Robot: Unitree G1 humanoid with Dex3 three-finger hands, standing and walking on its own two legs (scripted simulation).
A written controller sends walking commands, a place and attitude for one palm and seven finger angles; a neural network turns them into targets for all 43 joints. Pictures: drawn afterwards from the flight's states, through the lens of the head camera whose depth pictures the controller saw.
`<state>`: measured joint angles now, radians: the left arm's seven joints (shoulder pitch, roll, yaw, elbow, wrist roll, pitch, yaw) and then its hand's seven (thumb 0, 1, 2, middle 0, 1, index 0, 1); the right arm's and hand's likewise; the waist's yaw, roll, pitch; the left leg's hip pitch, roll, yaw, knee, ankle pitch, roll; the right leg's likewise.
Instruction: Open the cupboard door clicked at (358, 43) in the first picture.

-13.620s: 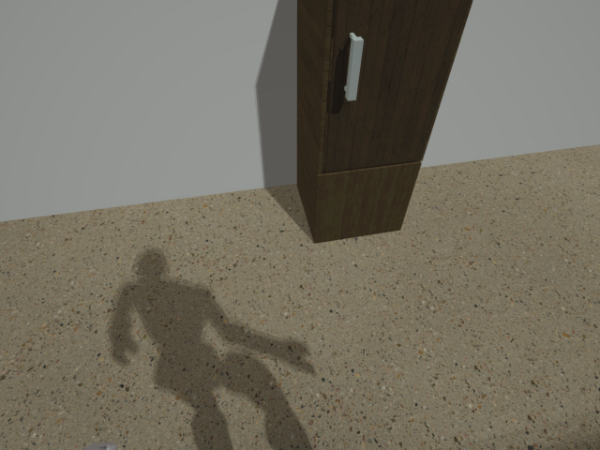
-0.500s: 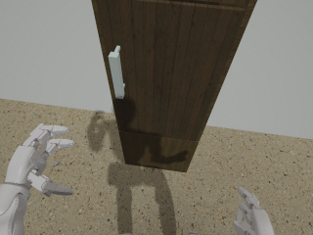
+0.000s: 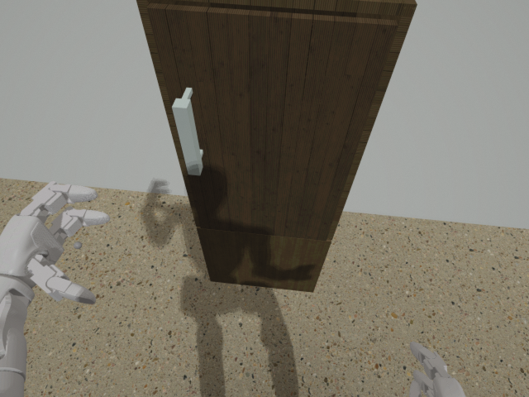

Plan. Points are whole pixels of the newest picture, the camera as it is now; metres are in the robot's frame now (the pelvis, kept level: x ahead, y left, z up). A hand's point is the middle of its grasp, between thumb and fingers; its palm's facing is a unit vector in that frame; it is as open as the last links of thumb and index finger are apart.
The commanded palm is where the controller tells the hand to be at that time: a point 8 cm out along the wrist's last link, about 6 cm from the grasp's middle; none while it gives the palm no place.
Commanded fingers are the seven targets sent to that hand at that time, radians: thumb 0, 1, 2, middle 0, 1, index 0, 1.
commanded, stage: raise the hand with hooked fingers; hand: left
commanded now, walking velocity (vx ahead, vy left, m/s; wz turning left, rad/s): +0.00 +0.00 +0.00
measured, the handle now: (192, 133) +0.56 +0.17 +0.07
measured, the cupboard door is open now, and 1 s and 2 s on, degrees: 0 0 0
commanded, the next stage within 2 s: move the hooked fingers beside the handle in 0.32 s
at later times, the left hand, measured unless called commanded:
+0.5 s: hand (83, 253) +0.28 +0.26 +0.09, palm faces -0.02 -1.00 -0.02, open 14.0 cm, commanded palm +0.27 +0.31 +0.09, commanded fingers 0.00 -0.50 0.30 -0.30 -1.20 -0.30 -1.20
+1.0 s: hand (113, 204) +0.37 +0.25 +0.08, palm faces -0.05 -1.00 -0.01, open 14.0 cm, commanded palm +0.35 +0.30 +0.08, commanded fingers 0.00 -0.50 0.30 -0.30 -1.20 -0.30 -1.20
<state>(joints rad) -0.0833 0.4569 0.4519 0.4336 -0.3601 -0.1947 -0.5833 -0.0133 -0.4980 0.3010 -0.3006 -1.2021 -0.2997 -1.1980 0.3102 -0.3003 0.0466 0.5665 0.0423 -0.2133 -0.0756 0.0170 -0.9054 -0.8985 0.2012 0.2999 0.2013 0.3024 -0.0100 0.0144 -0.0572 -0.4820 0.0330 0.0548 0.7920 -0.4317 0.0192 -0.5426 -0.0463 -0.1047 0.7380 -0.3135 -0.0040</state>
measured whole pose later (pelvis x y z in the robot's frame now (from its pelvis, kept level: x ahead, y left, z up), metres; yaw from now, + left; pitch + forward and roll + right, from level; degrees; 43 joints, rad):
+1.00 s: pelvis -0.01 -0.01 -0.01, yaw -1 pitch +10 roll -1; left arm -0.44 0.52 0.46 0.81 -0.28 -0.27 -0.57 -0.01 -0.50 0.30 -0.30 -1.20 -0.30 -1.20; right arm 0.35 -0.30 0.05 0.59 0.04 -0.14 -0.08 0.02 -0.91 -0.90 0.20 0.30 0.20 0.30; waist -0.06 0.00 -0.05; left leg -0.59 0.05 0.06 0.84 -0.43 0.01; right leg -0.66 -0.04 -0.10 0.79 -0.31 -0.02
